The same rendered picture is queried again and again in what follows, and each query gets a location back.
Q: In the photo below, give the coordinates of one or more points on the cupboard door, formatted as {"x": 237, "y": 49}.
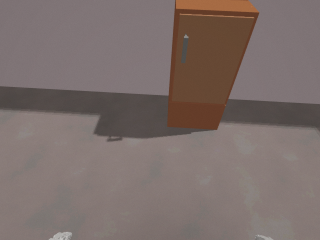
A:
{"x": 214, "y": 49}

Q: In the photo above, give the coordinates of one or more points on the handle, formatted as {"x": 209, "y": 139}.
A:
{"x": 184, "y": 48}

